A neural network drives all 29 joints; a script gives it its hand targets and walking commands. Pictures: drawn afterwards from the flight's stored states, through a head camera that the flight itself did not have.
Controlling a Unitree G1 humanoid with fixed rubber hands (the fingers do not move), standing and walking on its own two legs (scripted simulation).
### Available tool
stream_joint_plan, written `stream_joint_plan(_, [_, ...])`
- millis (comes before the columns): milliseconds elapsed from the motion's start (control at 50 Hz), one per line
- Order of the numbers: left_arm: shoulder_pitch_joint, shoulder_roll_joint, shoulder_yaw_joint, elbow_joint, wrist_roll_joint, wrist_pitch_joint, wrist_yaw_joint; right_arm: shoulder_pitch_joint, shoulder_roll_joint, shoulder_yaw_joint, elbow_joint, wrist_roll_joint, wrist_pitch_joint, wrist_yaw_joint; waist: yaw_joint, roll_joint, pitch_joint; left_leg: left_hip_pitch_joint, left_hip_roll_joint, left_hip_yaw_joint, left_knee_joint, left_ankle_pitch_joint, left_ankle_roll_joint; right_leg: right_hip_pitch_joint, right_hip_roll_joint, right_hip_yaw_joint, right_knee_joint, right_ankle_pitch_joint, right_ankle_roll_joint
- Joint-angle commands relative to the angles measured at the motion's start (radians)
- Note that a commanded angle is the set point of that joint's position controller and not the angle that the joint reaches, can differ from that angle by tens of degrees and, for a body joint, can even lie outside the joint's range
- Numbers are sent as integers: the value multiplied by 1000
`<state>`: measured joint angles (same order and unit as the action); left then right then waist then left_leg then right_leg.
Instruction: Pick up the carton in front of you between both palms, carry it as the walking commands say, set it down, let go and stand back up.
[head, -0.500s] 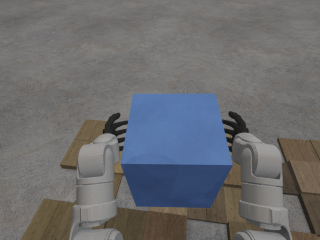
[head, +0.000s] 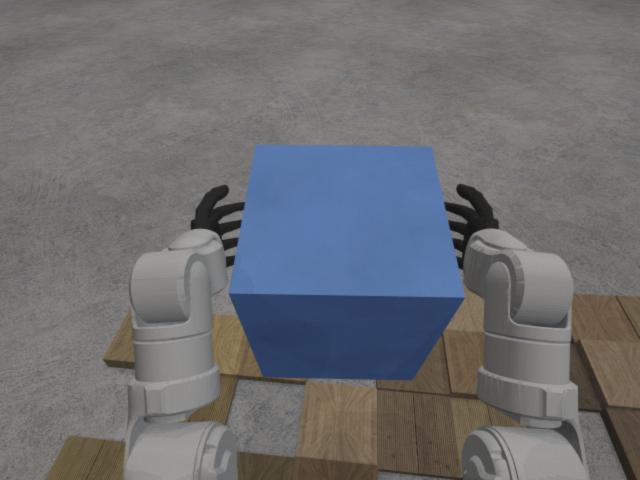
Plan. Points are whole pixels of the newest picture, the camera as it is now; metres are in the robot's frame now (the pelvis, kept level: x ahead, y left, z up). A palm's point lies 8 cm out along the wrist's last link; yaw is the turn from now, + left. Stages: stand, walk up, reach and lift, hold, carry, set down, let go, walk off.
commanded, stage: carry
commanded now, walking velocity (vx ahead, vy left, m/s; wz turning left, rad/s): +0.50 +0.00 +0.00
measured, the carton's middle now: (340, 271) +0.36 +0.00 +0.10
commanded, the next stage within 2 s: none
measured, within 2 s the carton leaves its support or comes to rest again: neither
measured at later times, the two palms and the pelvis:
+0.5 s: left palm (257, 166) +0.59 +0.13 +0.11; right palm (426, 159) +0.62 -0.17 +0.10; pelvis +0.25 -0.04 +0.01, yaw +2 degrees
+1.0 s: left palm (256, 114) +0.87 +0.17 +0.07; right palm (386, 105) +0.87 -0.13 +0.09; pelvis +0.60 +0.01 -0.01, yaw +1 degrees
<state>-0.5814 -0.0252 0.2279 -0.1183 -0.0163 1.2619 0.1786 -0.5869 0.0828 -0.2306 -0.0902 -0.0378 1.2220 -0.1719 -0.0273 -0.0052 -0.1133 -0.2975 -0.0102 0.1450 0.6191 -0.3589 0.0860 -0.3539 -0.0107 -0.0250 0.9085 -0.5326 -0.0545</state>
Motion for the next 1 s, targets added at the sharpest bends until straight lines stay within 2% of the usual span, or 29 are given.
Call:
stream_joint_plan(0, [-656,-855,-517,52,-177,-23,-107,-790,836,621,-50,343,11,136,-14,96,-134,335,298,-374,-357,295,98,-409,-70,-33,112,215,19])
stream_joint_plan(20, [-698,-880,-541,24,-188,-30,-105,-817,860,634,-66,366,1,143,-16,126,-123,333,276,-329,-368,351,86,-402,-64,-59,58,261,27])
stream_joint_plan(80, [-753,-898,-591,-46,-211,-41,-87,-812,882,641,-94,395,-8,144,-22,131,-130,358,221,-228,-366,468,68,-347,-44,-85,-90,408,25])
stream_joint_plan(180, [-631,-851,-597,-63,-204,-19,-75,-597,808,601,-59,337,13,122,-43,152,-202,456,168,-99,-248,788,47,-215,30,-180,-345,507,-6])
stream_joint_plan(220, [-608,-845,-597,-54,-201,-11,-88,-566,793,599,-60,312,18,122,-4,188,-266,453,161,-56,-87,997,20,-38,86,-242,-431,506,-22])
stream_joint_plan(240, [-602,-852,-597,-52,-206,-13,-97,-580,790,603,-73,305,18,123,48,172,-313,418,146,-11,70,1002,-10,109,95,-259,-497,553,-31])
stream_joint_plan(260, [-607,-862,-597,-58,-212,-15,-107,-590,787,608,-88,297,16,123,92,109,-353,284,117,5,235,823,-38,311,41,-227,-519,598,-29])
stream_joint_plan(280, [-591,-876,-594,-48,-220,-17,-115,-610,785,611,-91,286,15,121,117,-4,-381,8,77,-50,369,435,-61,560,-98,-32,-488,636,-58])
stream_joint_plan(300, [-610,-867,-593,-53,-228,-22,-117,-603,803,619,-106,282,16,120,95,-224,-448,-293,-34,-88,592,-150,-78,790,-325,351,-447,783,-147])
stream_joint_plan(320, [-623,-902,-619,-83,-255,-30,-121,-616,800,619,-148,284,11,118,87,-217,-500,-391,-25,-149,698,-161,-58,811,-363,461,-485,675,-191])
stream_joint_plan(340, [-654,-954,-653,-131,-286,-40,-132,-658,835,628,-209,284,-3,113,72,-164,-507,-430,10,-174,724,-120,-40,788,-372,442,-514,672,-203])
stream_joint_plan(360, [-701,-997,-673,-209,-305,-61,-139,-733,885,659,-293,319,-16,114,90,-88,-474,-395,44,-186,669,-72,-44,722,-308,330,-509,754,-168])
stream_joint_plan(400, [-720,-1021,-707,-286,-332,-82,-149,-706,905,681,-298,319,-38,115,90,-61,-457,-336,73,-188,541,-27,-58,606,-281,233,-534,743,-156])
stream_joint_plan(420, [-689,-1008,-712,-297,-329,-89,-152,-657,900,687,-280,303,-46,113,90,-70,-451,-335,73,-167,479,-22,-62,596,-270,202,-542,743,-140])
stream_joint_plan(460, [-613,-976,-734,-269,-314,-94,-161,-529,876,685,-231,252,-59,109,93,-79,-469,-359,75,-150,433,-6,-50,617,-275,169,-531,804,-157])
stream_joint_plan(540, [-519,-939,-769,-193,-293,-102,-191,-392,835,687,-157,177,-71,116,102,-90,-413,-424,59,-96,264,54,-65,627,-267,116,-533,903,-173])
stream_joint_plan(640, [-467,-938,-753,-110,-274,-116,-211,-421,848,722,-145,186,-81,140,126,-114,-250,-395,30,-3,52,366,-58,536,-175,9,-525,881,-101])
stream_joint_plan(720, [-376,-958,-751,-92,-264,-111,-212,-345,863,736,-160,205,-66,157,121,-136,-172,-342,35,-1,-88,441,-49,526,-193,9,-523,822,-116])
stream_joint_plan(760, [-309,-976,-760,-99,-256,-97,-212,-272,871,734,-162,213,-52,170,96,-120,-158,-265,35,-8,-187,415,-39,512,-205,11,-499,849,-99])
stream_joint_plan(780, [-271,-982,-762,-97,-248,-90,-213,-222,871,726,-151,213,-44,178,76,-95,-168,-161,22,8,-250,437,-32,474,-187,-28,-439,889,-75])
stream_joint_plan(800, [-242,-985,-767,-97,-236,-81,-213,-153,865,712,-126,208,-37,185,35,-45,-212,35,1,26,-318,516,-15,403,-135,-96,-270,880,-30])
stream_joint_plan(820, [-208,-976,-769,-93,-222,-73,-213,-105,857,696,-114,200,-32,194,8,19,-255,256,53,-2,-331,608,-12,268,-90,-138,-77,719,14])
stream_joint_plan(840, [-182,-973,-769,-102,-218,-67,-214,-60,839,686,-106,192,-29,202,-3,187,-293,544,250,-206,-190,916,38,-47,-17,-113,91,253,48])
stream_joint_plan(860, [-156,-972,-777,-117,-215,-62,-214,-15,841,676,-94,192,-29,207,-9,290,-328,661,341,-406,-158,1033,97,-230,65,-39,261,2,67])
stream_joint_plan(880, [-132,-988,-792,-143,-210,-65,-214,-14,878,700,-117,216,-34,215,-6,277,-322,597,340,-415,-195,893,108,-282,27,12,325,44,54])
stream_joint_plan(900, [-118,-1029,-809,-185,-219,-73,-219,-7,942,742,-161,246,-44,227,12,212,-305,553,326,-406,-239,721,100,-323,2,1,311,105,38])
stream_joint_plan(940, [-110,-1074,-822,-235,-217,-95,-229,-51,1034,786,-240,294,-68,250,10,135,-264,438,316,-366,-316,559,87,-298,-68,6,210,156,56])
stream_joint_plan(960, [-92,-1091,-831,-260,-222,-106,-230,-55,1062,806,-271,313,-76,258,6,108,-270,390,299,-351,-363,419,71,-267,-69,6,169,201,61])
stream_joint_plan(980, [-75,-1096,-839,-289,-224,-116,-228,-46,1066,816,-295,322,-82,263,6,101,-257,369,295,-346,-386,368,64,-273,-62,-17,150,239,55])
